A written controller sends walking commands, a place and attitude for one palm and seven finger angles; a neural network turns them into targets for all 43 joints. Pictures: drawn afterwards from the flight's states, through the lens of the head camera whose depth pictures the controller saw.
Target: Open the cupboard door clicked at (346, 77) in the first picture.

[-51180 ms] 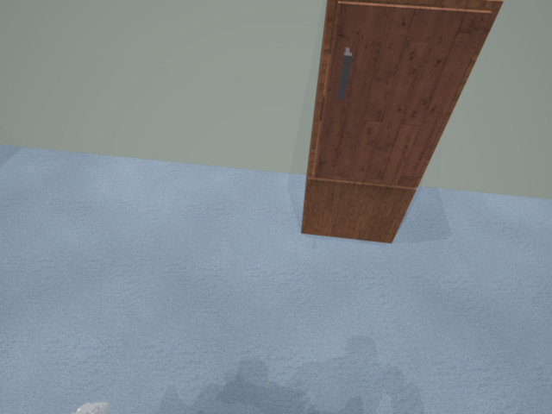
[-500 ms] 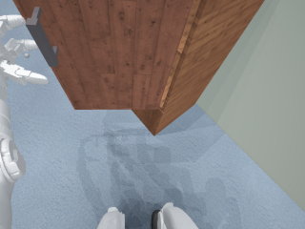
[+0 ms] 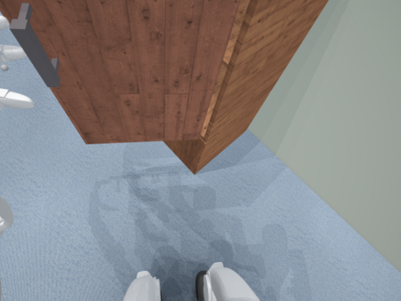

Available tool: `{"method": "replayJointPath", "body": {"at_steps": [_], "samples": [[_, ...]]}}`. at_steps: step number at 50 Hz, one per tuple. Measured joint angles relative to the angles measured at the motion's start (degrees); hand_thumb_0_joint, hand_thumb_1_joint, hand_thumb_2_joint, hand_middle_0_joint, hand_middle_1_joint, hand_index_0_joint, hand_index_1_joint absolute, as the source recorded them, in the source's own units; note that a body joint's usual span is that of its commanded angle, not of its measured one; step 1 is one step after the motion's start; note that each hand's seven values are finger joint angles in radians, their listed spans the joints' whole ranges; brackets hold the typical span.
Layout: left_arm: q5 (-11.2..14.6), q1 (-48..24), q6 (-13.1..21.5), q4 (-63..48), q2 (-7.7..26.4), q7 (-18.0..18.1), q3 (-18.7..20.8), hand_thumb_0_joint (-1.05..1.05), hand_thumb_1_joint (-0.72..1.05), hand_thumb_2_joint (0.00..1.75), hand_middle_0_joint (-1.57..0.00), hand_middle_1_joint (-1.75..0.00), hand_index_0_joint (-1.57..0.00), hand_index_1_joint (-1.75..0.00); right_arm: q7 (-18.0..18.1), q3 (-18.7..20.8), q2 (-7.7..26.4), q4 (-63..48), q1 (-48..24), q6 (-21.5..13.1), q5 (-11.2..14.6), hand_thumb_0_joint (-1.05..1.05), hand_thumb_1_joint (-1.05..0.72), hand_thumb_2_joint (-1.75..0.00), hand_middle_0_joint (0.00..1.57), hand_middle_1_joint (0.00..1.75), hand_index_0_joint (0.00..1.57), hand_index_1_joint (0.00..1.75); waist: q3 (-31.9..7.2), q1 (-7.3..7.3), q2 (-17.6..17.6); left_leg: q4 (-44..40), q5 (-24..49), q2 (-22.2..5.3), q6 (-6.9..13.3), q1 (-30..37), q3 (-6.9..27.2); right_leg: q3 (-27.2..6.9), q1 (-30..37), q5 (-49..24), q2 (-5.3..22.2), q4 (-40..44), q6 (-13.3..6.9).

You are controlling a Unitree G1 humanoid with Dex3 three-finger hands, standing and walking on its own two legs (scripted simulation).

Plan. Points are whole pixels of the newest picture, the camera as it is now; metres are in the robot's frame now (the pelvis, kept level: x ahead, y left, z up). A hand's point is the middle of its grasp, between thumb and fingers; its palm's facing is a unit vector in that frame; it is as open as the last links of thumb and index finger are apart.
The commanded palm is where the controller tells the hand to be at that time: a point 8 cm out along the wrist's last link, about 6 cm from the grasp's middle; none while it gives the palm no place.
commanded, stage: move the hooked fingers beside the handle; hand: left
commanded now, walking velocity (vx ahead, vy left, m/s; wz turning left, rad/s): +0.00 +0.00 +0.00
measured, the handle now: (40, 48) +0.55 +0.24 +0.10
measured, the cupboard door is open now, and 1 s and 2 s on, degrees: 53 53 53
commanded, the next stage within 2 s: slide the fingers in behind the handle in 0.98 s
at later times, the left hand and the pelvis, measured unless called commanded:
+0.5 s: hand out of the picture +0.51 +0.30 +0.09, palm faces +0.01 -1.00 +0.00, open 14.0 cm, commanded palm +0.50 +0.34 +0.09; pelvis -0.01 +0.00 -0.01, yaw +0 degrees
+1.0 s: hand (1, 67) +0.51 +0.29 +0.10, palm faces +0.01 -1.00 -0.02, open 14.0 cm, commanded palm +0.50 +0.33 +0.09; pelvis +0.00 +0.00 +0.00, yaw +0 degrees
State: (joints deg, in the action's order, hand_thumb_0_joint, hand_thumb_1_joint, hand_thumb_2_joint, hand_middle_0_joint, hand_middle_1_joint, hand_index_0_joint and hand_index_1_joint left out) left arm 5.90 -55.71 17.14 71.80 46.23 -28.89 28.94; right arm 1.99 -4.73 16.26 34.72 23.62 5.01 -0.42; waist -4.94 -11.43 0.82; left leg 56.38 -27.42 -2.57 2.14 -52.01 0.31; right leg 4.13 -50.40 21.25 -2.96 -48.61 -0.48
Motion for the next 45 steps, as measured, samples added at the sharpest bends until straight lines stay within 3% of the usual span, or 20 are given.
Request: {"method": "replayJointPath", "body": {"at_steps": [12,21,27,35,45], "samples": [[-0.75,-0.89,-0.64,1.4,3.44,-1.28,1.68,-0.01,-0.5,0.3,-0.3,-1.2,-0.3,-1.2,0.12,-0.4,0.3,-0.91,0.37,0.29,0.11,0.0,-0.9,-0.9,0.21,0.3,0.2,0.3,0.26,-0.6,0.21,1.31,-0.22,-0.25,0.24,-1.69,-0.16,-0.17,-1.58,-0.17,-0.23,-0.84,0.22],[-0.02,-1.71,-0.86,0.65,2.4,-2.01,0.34,-0.01,-0.5,0.3,-0.3,-1.2,-0.3,-1.2,0.09,-0.44,0.32,-0.11,0.66,0.6,0.04,0.0,-0.9,-0.9,0.21,0.3,0.2,0.3,0.04,-0.33,0.06,1.58,0.02,0.0,0.27,-2.42,0.25,0.23,-2.04,-0.31,0.0,-0.91,0.28],[-1.56,-2.18,-1.4,1.42,3.58,-0.8,1.37,-0.01,-0.5,0.3,-0.31,-1.2,-0.3,-1.2,0.3,-0.7,0.38,-0.89,0.2,0.21,-0.01,0.0,-0.9,-0.9,0.21,0.3,0.2,0.3,0.19,-1.26,-0.02,2.15,-0.11,-0.25,0.31,-3.08,0.28,0.23,-2.64,-0.39,-0.24,-1.22,0.25],[-1.45,-2.75,-1.48,1.66,4.81,-1.44,1.53,-0.01,-0.5,0.3,-0.3,-1.2,-0.3,-1.2,0.33,-0.92,0.3,-0.93,0.37,0.3,0.11,0.0,-0.9,-0.9,0.21,0.3,0.2,0.3,0.31,-1.33,0.11,2.43,-0.26,-0.32,0.33,-3.53,0.25,0.19,-3.07,-0.34,-0.32,-1.39,0.31],[-0.51,-1.54,-1.65,-0.13,2.66,-1.58,0.69,-0.01,-0.5,0.3,-0.3,-1.2,-0.3,-1.2,-0.1,-0.68,-0.03,-0.54,0.95,0.69,-0.04,0.0,-0.9,-0.9,0.21,0.3,0.2,0.3,-0.1,-0.69,0.34,1.79,-0.19,-0.11,0.26,-2.92,0.33,0.23,-2.47,-0.23,-0.14,-0.91,0.31]]}}
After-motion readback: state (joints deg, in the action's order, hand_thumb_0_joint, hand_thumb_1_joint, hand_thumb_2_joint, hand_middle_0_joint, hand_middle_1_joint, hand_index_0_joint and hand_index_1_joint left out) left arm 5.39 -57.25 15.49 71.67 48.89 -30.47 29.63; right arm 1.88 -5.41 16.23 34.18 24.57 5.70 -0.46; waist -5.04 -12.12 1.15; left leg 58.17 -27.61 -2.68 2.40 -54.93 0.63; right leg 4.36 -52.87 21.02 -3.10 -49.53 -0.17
